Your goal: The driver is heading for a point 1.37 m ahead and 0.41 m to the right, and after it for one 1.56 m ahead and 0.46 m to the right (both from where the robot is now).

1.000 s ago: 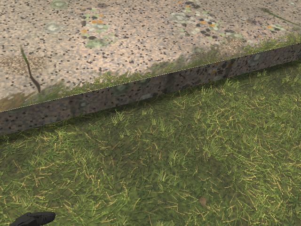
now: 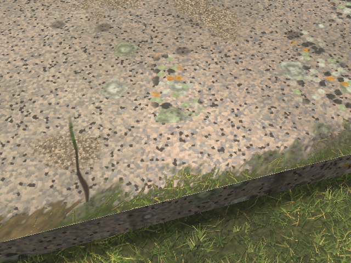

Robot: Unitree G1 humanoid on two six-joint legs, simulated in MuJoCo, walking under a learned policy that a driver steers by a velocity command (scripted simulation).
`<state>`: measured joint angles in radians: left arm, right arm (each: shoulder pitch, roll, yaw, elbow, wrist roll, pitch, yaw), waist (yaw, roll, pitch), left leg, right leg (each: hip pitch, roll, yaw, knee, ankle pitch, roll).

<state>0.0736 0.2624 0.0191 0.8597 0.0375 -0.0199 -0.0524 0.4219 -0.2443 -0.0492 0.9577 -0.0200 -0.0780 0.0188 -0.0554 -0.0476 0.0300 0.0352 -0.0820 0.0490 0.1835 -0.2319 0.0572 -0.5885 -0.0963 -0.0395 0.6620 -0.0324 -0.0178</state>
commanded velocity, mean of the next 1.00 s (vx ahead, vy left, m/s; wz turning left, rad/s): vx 0.50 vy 0.00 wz -0.23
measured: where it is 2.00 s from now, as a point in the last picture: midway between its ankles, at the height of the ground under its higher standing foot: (279, 117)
